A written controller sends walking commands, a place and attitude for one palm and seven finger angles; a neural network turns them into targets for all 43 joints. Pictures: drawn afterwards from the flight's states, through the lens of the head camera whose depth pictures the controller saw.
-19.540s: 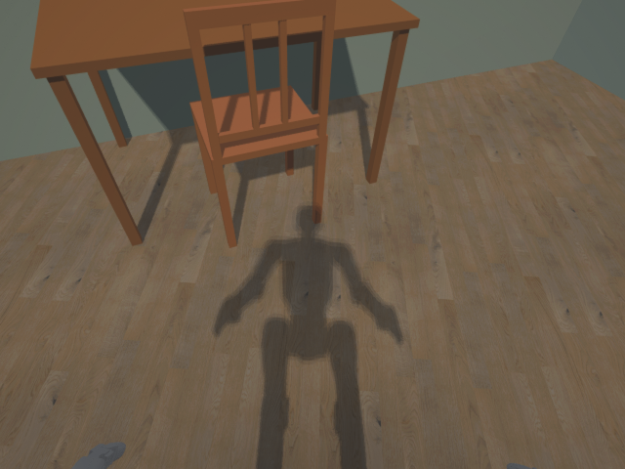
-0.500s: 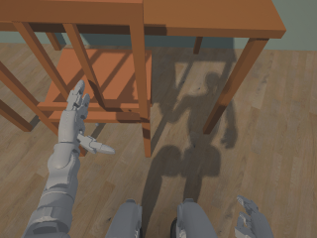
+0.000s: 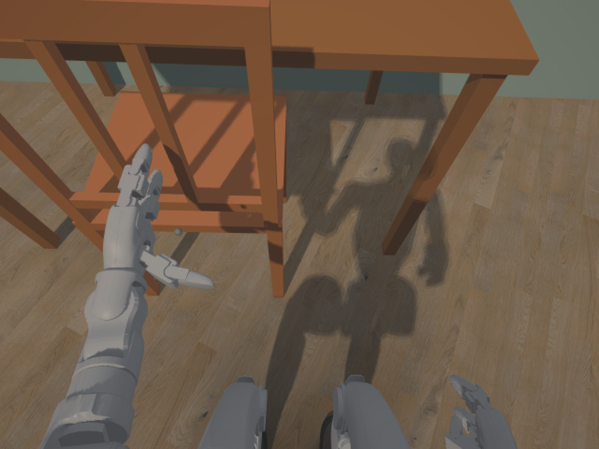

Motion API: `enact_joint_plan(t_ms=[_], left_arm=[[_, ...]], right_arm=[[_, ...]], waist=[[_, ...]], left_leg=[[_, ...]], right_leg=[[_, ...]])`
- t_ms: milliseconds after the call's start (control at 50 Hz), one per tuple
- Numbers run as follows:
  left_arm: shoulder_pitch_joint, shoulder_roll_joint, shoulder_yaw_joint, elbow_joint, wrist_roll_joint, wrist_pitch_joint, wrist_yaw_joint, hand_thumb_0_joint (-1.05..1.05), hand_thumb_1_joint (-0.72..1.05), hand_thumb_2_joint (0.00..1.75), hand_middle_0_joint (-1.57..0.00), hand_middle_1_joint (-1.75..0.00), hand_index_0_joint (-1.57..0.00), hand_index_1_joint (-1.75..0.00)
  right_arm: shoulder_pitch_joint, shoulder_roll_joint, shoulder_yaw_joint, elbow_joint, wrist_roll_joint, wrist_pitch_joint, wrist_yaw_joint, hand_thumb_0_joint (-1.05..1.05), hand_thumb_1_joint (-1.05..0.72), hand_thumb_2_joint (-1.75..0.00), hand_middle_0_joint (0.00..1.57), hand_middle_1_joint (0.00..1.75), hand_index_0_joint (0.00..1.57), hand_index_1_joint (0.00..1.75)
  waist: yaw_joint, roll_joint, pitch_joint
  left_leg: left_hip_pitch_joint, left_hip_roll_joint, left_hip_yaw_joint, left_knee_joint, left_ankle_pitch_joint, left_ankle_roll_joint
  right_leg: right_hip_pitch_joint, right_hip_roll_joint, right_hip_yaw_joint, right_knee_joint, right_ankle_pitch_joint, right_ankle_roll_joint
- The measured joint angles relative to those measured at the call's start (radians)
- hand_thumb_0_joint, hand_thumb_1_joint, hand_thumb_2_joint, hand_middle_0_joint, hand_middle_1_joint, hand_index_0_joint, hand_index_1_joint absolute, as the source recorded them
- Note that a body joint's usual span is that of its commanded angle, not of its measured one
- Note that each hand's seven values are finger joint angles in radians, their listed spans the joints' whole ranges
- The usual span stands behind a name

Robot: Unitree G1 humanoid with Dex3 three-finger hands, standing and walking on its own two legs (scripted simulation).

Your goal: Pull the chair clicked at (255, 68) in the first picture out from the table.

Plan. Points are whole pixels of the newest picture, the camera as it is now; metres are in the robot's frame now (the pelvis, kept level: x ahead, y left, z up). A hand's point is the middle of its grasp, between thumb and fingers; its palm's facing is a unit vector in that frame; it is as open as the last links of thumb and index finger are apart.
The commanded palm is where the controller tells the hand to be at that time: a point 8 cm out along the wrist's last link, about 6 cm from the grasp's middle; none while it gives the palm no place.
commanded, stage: push the fingers through the gap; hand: left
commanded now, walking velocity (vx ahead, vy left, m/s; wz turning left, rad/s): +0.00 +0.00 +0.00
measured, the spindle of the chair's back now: (100, 137) +0.52 +0.31 +0.05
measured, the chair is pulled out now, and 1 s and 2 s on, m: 0.00 0.00 0.00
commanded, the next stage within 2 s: hook a spindle and tug to test in 1.44 s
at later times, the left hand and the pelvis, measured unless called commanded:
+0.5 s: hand (187, 194) +0.44 +0.17 +0.04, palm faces +0.04 -1.00 -0.05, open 17.0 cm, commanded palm +0.41 +0.22 +0.03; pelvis -0.01 +0.00 +0.00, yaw +0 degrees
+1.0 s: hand (188, 171) +0.48 +0.18 +0.03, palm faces +0.03 -1.00 -0.03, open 17.0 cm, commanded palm +0.46 +0.22 +0.03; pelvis -0.01 +0.01 -0.01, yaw -1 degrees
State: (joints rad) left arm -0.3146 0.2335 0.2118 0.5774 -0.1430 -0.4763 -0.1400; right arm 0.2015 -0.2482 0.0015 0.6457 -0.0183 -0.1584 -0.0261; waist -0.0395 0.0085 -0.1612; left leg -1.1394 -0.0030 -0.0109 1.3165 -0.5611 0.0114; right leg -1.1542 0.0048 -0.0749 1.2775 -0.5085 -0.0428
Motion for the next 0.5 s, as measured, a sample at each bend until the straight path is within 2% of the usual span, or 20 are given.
enact_joint_plan(t_ms=[180, 300, 380, 500], left_arm=[[-0.118, 0.029, 0.016, 0.11, -0.005, 0.047, -0.018, -0.02, -0.5, 0.3, -0.06, -0.08, -0.06, -0.08], [-0.154, 0.025, 0.04, 0.163, 0.008, 0.008, -0.007, -0.01, -0.5, 0.3, -0.06, -0.08, -0.08, -0.1], [-0.209, 0.048, 0.05, 0.213, 0.022, 0.005, 0.001, -0.02, -0.5, 0.3, -0.06, -0.08, -0.08, -0.1], [-0.276, 0.062, 0.061, 0.27, 0.016, 0.01, 0.003, -0.02, -0.5, 0.3, -0.06, -0.08, -0.04, -0.08]], right_arm=[[0.005, 0.0, 0.008, 0.002, 0.006, 0.0, -0.004, 0.01, -0.9, -0.9, 0.2, 0.3, 0.2, 0.3], [0.027, -0.003, 0.008, 0.016, -0.002, 0.0, -0.002, 0.01, -0.9, -0.9, 0.2, 0.3, 0.2, 0.3], [0.034, -0.004, 0.008, 0.029, -0.005, 0.001, 0.001, 0.01, -0.9, -0.9, 0.2, 0.3, 0.2, 0.3], [0.053, -0.009, 0.001, 0.037, -0.006, 0.007, 0.008, 0.01, -0.9, -0.9, 0.2, 0.3, 0.2, 0.3]], waist=[[-0.012, 0.008, 0.005], [-0.015, 0.007, 0.006], [-0.025, 0.008, 0.007], [-0.038, 0.016, 0.003]], left_leg=[[-0.022, -0.001, -0.003, 0.001, 0.01, -0.001], [-0.036, -0.002, -0.002, 0.003, 0.012, -0.001], [-0.053, -0.002, -0.005, 0.013, 0.012, -0.002], [-0.06, -0.001, -0.006, 0.01, 0.014, -0.001]], right_leg=[[-0.02, -0.001, -0.003, 0.0, 0.009, -0.001], [-0.036, -0.002, -0.002, 0.003, 0.011, -0.001], [-0.05, -0.002, -0.005, 0.011, 0.011, -0.002], [-0.056, -0.001, -0.005, 0.005, 0.015, -0.002]])
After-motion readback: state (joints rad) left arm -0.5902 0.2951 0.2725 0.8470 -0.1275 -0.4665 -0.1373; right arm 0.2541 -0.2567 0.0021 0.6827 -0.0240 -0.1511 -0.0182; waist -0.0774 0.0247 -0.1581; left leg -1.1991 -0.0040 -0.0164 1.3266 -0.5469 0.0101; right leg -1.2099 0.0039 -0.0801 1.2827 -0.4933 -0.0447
